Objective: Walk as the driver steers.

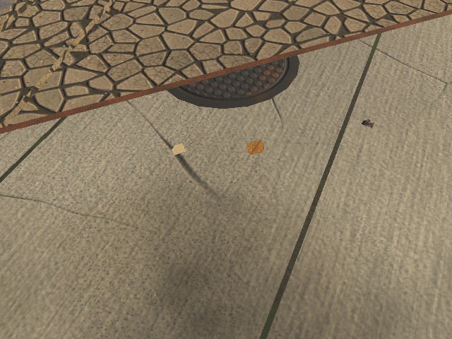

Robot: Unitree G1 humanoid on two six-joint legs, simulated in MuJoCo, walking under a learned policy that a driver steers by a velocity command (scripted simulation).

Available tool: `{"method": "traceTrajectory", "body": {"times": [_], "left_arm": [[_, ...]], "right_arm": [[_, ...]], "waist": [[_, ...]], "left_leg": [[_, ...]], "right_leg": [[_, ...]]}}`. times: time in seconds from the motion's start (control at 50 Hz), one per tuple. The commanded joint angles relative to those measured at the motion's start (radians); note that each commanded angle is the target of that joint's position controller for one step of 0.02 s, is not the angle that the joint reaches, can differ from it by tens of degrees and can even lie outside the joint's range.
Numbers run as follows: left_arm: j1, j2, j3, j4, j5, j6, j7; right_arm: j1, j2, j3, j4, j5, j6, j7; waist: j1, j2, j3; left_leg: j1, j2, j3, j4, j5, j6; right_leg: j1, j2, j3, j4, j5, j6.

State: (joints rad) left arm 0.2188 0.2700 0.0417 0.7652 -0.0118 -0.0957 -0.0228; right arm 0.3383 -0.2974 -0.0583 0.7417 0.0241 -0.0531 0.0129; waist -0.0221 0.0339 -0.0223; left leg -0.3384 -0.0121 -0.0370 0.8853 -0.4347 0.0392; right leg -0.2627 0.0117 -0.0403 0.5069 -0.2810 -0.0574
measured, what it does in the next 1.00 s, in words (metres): walks ahead, turning right: left foot, then right foot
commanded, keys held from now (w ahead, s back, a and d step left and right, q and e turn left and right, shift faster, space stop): w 0.30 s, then w+e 0.70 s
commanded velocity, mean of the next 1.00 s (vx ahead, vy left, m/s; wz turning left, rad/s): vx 0.48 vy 0.00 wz -0.28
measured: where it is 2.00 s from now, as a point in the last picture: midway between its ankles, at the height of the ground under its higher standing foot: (299, 253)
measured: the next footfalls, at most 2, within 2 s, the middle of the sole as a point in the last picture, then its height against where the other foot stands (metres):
left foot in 0.42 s outside the picture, level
right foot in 0.96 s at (305, 304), level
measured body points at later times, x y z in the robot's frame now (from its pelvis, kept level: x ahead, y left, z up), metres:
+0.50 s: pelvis +0.25 +0.03 -0.02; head +0.30 +0.03 +0.43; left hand +0.26 +0.31 -0.14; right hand +0.46 -0.22 -0.09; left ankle +0.35 +0.12 -0.74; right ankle +0.05 -0.10 -0.65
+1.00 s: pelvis +0.50 -0.06 -0.02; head +0.54 -0.09 +0.42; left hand +0.78 +0.11 -0.10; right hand +0.46 -0.35 -0.15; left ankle +0.37 +0.13 -0.69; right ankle +0.58 -0.17 -0.74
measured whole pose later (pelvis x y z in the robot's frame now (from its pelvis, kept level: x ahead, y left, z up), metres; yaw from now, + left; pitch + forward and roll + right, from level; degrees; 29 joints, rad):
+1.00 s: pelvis +0.50 -0.06 -0.02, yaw -20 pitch +2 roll +2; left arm 0.11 0.29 0.06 0.62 -0.03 -0.03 -0.04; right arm 0.28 -0.30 -0.07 0.84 0.01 -0.06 0.00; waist -0.04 -0.01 0.07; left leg -0.10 0.09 0.15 0.88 -0.52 -0.04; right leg -0.53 0.01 -0.05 0.68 -0.19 -0.11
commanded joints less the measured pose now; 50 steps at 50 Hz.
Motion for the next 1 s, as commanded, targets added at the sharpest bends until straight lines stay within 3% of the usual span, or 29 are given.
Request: {"method": "traceTrajectory", "body": {"times": [0.02,0.06,0.14,0.2,0.26,0.34,0.38,0.4,0.42,0.44,0.46,0.48,0.5,0.52,0.56,0.62,0.68,0.74,0.8,0.86,0.9,0.92,0.94,0.96,0.98,1.0], "left_arm": [[0.104,0.144,0.034,-0.037,0.007,-0.013,-0.001],[0.077,0.128,0.026,-0.045,0.012,-0.009,-0.002],[0.128,0.134,0.026,-0.021,0.008,-0.007,0.007],[0.172,0.140,0.023,0.002,0.003,0.003,0.020],[0.222,0.159,0.026,0.025,-0.004,0.009,0.025],[0.240,0.175,0.034,0.049,-0.014,0.026,0.030],[0.221,0.206,0.044,0.046,-0.009,0.036,0.036],[0.197,0.202,0.041,0.039,-0.004,0.042,0.038],[0.184,0.164,0.024,0.011,0.013,0.038,0.038],[0.342,0.007,-0.017,-0.011,0.006,0.022,0.031],[0.306,0.111,0.004,0.013,-0.024,0.007,0.026],[0.195,0.167,0.025,-0.022,-0.048,0.006,0.025],[0.137,0.156,0.023,-0.039,-0.040,0.006,0.028],[0.106,0.140,0.026,-0.046,-0.023,0.011,0.031],[0.156,0.106,0.030,-0.031,-0.025,0.041,0.029],[0.137,0.072,0.029,-0.047,-0.019,0.075,0.035],[0.067,0.072,0.031,-0.077,-0.011,0.072,0.032],[-0.033,0.054,0.022,-0.107,-0.010,0.057,0.007],[-0.142,0.045,0.015,-0.155,-0.010,0.054,-0.014],[-0.196,0.059,0.019,-0.202,-0.011,0.056,-0.030],[-0.166,0.086,0.033,-0.217,-0.009,0.062,-0.034],[-0.096,0.112,0.049,-0.208,-0.008,0.066,-0.033],[0.055,0.155,0.077,-0.172,-0.011,0.069,-0.026],[0.237,0.232,0.116,-0.125,-0.013,0.078,-0.008],[0.219,0.366,0.136,-0.128,-0.022,0.073,0.003],[0.245,0.295,0.111,-0.173,-0.012,0.051,-0.006]], "right_arm": [[-0.112,-0.110,-0.024,-0.116,0.001,-0.041,0.002],[-0.122,-0.087,-0.023,-0.110,-0.015,-0.037,0.007],[-0.175,-0.042,-0.010,-0.127,-0.021,-0.031,0.003],[-0.284,-0.003,0.008,-0.156,-0.015,-0.040,0.011],[-0.379,0.002,0.013,-0.181,-0.005,-0.048,0.032],[-0.422,-0.031,0.004,-0.209,-0.003,-0.060,0.052],[-0.316,-0.080,-0.019,-0.189,-0.007,-0.061,0.043],[-0.159,-0.121,-0.041,-0.148,-0.006,-0.059,0.031],[0.040,-0.181,-0.059,-0.110,-0.021,-0.054,0.014],[0.099,-0.260,-0.074,-0.090,-0.045,-0.052,0.012],[0.104,-0.154,-0.050,-0.095,-0.039,-0.051,0.011],[0.033,-0.108,-0.034,-0.089,-0.030,-0.047,0.005],[-0.026,-0.085,-0.026,-0.084,-0.026,-0.047,0.004],[-0.074,-0.066,-0.023,-0.075,-0.030,-0.051,0.007],[-0.132,-0.041,-0.020,-0.063,-0.038,-0.067,0.011],[-0.160,-0.060,-0.032,-0.029,-0.033,-0.088,0.011],[-0.141,-0.086,-0.041,-0.001,-0.037,-0.085,0.001],[-0.124,-0.115,-0.046,0.014,-0.034,-0.073,-0.009],[-0.070,-0.148,-0.055,0.038,-0.022,-0.055,-0.014],[-0.043,-0.172,-0.064,0.056,-0.004,-0.030,-0.015],[-0.058,-0.200,-0.071,0.054,0.005,-0.016,-0.018],[-0.071,-0.213,-0.074,0.051,0.009,-0.009,-0.021],[-0.090,-0.208,-0.071,0.046,0.015,0.000,-0.023],[-0.078,-0.171,-0.055,0.034,0.000,-0.004,-0.028],[0.016,-0.014,-0.005,-0.027,-0.047,-0.026,-0.016],[-0.060,-0.075,-0.006,-0.038,-0.015,-0.068,-0.003]], "waist": [[0.063,-0.134,0.081],[0.043,-0.119,0.090],[0.053,-0.105,0.073],[0.090,-0.114,0.091],[0.118,-0.112,0.121],[0.086,-0.119,0.124],[0.014,-0.154,0.033],[-0.075,-0.148,-0.069],[-0.154,-0.102,-0.228],[-0.065,0.194,-0.411],[-0.109,0.184,-0.441],[-0.100,0.134,-0.235],[-0.069,0.051,-0.134],[-0.034,0.019,-0.066],[0.027,0.059,-0.024],[0.053,0.041,0.045],[0.038,0.021,0.072],[0.000,0.003,0.088],[-0.048,-0.010,0.116],[-0.056,0.001,0.129],[-0.019,0.031,0.087],[0.027,0.048,0.032],[0.117,0.035,-0.047],[0.194,-0.030,-0.144],[0.073,-0.335,-0.202],[0.133,-0.227,-0.382]], "left_leg": [[-0.555,0.093,-0.042,0.250,0.096,0.009],[-0.490,0.124,-0.030,0.201,0.213,-0.009],[-0.456,0.115,0.019,0.070,0.357,-0.052],[-0.380,0.089,0.049,-0.145,0.489,-0.051],[-0.344,0.066,0.062,-0.277,0.534,-0.038],[-0.311,0.042,0.042,-0.365,0.430,0.013],[-0.127,-0.012,0.071,-0.378,0.354,0.047],[0.100,-0.021,0.085,-0.410,0.397,0.079],[0.464,0.132,-0.062,-0.343,0.429,0.138],[0.833,0.423,-0.548,-0.404,0.227,0.282],[0.786,0.441,-0.700,-0.532,0.120,0.281],[0.639,0.402,-0.513,-0.557,0.144,0.229],[0.487,0.361,-0.378,-0.580,0.227,0.199],[0.354,0.322,-0.293,-0.618,0.291,0.184],[0.206,0.278,-0.167,-0.699,0.325,0.175],[0.116,0.279,-0.048,-0.769,0.387,0.182],[0.157,0.266,0.051,-0.779,0.434,0.173],[0.201,0.248,0.142,-0.770,0.462,0.149],[0.289,0.280,0.177,-0.754,0.458,0.140],[0.399,0.313,0.198,-0.699,0.516,0.118],[0.436,0.316,0.227,-0.588,0.790,0.095],[0.437,0.305,0.247,-0.468,0.962,0.081],[0.385,0.269,0.281,-0.265,1.046,0.054],[0.173,0.227,0.286,0.022,0.862,0.007],[-0.310,0.037,0.231,0.402,-0.068,-0.066],[-0.426,-0.016,-0.036,0.538,-0.172,-0.057]], "right_leg": [[0.330,-0.320,0.492,-0.335,-0.234,-0.186],[0.253,-0.262,0.354,-0.359,0.016,-0.156],[0.232,-0.205,0.186,-0.362,0.396,-0.148],[0.207,-0.172,0.114,-0.370,0.424,-0.122],[0.239,-0.203,0.118,-0.371,0.376,-0.125],[0.351,-0.264,0.154,-0.291,0.519,-0.114],[0.369,-0.254,0.159,-0.146,0.830,-0.097],[0.310,-0.211,0.128,0.030,0.907,-0.073],[0.080,-0.165,0.120,0.307,0.659,-0.042],[-0.321,0.019,0.097,0.694,-0.123,0.023],[-0.404,0.013,0.223,0.827,-0.270,0.026],[-0.477,-0.036,0.196,0.853,-0.205,0.030],[-0.458,-0.086,0.166,0.813,-0.122,0.031],[-0.422,-0.113,0.156,0.765,-0.071,0.035],[-0.318,-0.149,0.159,0.721,-0.015,0.041],[-0.343,-0.164,0.160,0.670,0.032,0.058],[-0.418,-0.163,0.167,0.544,0.180,0.068],[-0.404,-0.152,0.111,0.351,0.319,0.059],[-0.424,-0.141,0.057,0.231,0.317,0.041],[-0.448,-0.124,0.020,0.166,0.215,0.007],[-0.361,-0.071,-0.032,0.147,0.111,-0.030],[-0.255,-0.026,-0.065,0.141,0.069,-0.054],[-0.052,0.033,-0.092,0.081,0.108,-0.088],[0.262,0.012,0.008,0.063,0.152,-0.134],[0.598,-0.260,0.565,-0.017,0.031,-0.310],[0.674,-0.357,0.903,-0.201,-0.129,-0.384]]}}
Velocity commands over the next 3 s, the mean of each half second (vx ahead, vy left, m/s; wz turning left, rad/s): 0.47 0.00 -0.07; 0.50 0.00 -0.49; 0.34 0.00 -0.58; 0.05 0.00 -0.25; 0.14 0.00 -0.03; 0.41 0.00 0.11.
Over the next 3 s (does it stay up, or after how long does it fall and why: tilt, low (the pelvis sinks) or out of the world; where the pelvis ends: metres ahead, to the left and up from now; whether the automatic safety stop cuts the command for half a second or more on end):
stays up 0.99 -0.42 -0.01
